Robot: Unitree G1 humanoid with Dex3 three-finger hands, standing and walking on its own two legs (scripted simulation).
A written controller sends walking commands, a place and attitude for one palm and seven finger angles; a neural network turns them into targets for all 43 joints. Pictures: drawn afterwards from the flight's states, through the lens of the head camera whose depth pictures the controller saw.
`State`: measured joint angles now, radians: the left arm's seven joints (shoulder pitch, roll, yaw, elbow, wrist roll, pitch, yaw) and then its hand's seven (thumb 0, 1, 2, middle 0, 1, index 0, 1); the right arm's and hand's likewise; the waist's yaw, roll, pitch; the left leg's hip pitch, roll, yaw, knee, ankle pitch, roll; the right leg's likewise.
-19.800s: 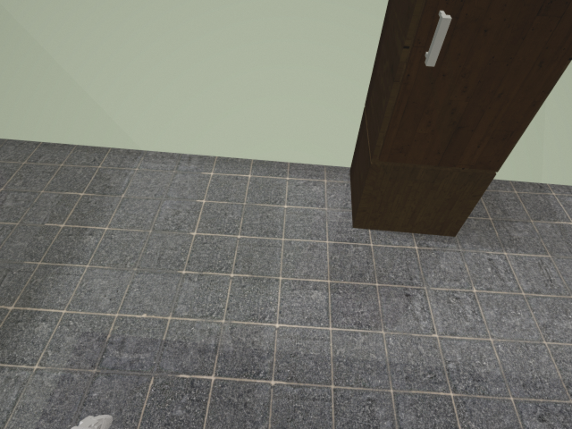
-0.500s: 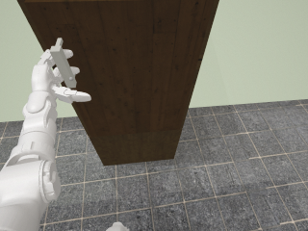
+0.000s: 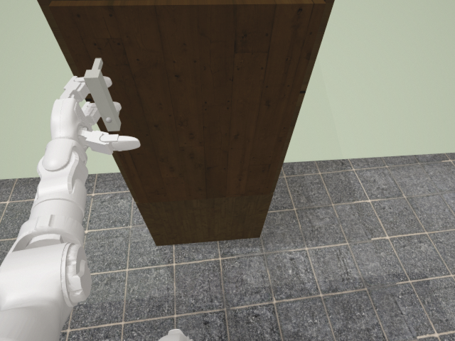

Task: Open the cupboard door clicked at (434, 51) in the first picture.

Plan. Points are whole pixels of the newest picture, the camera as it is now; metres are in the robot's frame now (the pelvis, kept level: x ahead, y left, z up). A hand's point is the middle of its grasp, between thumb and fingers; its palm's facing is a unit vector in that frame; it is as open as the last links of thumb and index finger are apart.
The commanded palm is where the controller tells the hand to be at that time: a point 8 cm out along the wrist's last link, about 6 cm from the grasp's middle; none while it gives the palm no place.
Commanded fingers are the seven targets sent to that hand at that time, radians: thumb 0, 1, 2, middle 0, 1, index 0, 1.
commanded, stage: close the thumb around the handle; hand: left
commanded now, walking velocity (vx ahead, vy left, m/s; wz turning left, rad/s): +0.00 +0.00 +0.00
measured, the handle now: (106, 95) +0.53 +0.22 +0.13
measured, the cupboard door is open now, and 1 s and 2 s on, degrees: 0 7 38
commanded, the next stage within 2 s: pull the door open along its arc in 0.54 s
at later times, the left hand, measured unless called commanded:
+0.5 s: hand (112, 118) +0.47 +0.19 +0.13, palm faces +0.09 -1.00 +0.01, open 6.3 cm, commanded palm +0.43 +0.24 +0.13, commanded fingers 0.00 0.90 0.90 -0.40 -1.35 -0.40 -1.35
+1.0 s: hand (115, 136) +0.42 +0.18 +0.13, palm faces +0.07 -1.00 +0.02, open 6.4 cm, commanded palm +0.37 +0.22 +0.13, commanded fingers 0.00 0.90 0.90 -0.40 -1.35 -0.40 -1.35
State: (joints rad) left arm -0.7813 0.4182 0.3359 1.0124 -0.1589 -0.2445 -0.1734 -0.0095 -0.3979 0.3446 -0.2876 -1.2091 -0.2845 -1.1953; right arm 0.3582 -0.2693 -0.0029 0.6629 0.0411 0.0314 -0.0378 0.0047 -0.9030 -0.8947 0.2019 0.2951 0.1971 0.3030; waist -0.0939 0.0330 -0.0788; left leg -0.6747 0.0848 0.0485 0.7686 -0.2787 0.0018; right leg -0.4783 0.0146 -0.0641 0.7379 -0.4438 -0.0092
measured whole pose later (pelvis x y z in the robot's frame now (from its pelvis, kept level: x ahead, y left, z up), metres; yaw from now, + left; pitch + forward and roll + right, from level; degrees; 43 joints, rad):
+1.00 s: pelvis +0.01 +0.00 +0.01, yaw -1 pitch +8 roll -1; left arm -0.47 0.31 0.29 0.63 -0.22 -0.17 -0.14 0.01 0.70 0.78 -0.31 -1.32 -0.27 -1.31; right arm 0.36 -0.26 -0.01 0.61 0.06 0.04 -0.01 0.01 -0.90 -0.89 0.20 0.30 0.20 0.30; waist -0.06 0.04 -0.10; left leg -0.58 0.09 0.08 0.72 -0.28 0.00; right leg -0.40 0.01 -0.03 0.69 -0.44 -0.01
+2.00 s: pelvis +0.01 -0.04 +0.02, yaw +3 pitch -3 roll +1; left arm 0.21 -0.07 -0.23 -0.22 0.00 0.11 0.53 0.01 0.44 0.71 -0.36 -1.31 -0.38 -1.30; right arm 0.14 -0.20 0.01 0.61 -0.03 0.11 0.01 0.01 -0.90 -0.90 0.20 0.29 0.19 0.30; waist 0.02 0.06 -0.03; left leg -0.31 0.06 0.01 0.61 -0.24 -0.04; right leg -0.11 0.01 -0.11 0.61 -0.44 -0.05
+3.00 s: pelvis -0.02 -0.01 +0.01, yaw +2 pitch -3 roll +0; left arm 0.21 0.04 -0.26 -0.22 -0.07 0.01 0.14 -0.01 -0.50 0.30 -0.17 -0.37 -0.17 -0.34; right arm 0.19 -0.20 0.04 0.52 0.01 0.02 0.01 0.01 -0.90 -0.90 0.20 0.29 0.19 0.30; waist 0.01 0.05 0.00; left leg -0.36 0.04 0.03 0.64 -0.22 0.00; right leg -0.18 -0.01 -0.08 0.65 -0.41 -0.01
